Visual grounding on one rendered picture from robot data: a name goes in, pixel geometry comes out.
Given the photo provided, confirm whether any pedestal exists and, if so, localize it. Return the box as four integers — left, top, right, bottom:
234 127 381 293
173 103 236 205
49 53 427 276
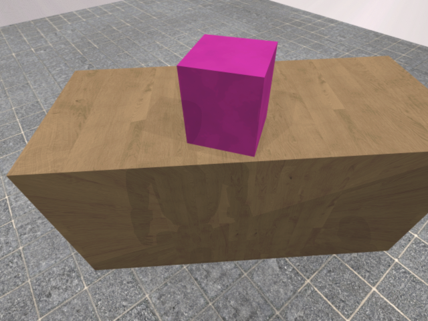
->
6 56 428 270

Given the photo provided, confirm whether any carton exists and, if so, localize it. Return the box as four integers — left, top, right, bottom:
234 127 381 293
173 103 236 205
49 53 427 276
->
177 34 278 157

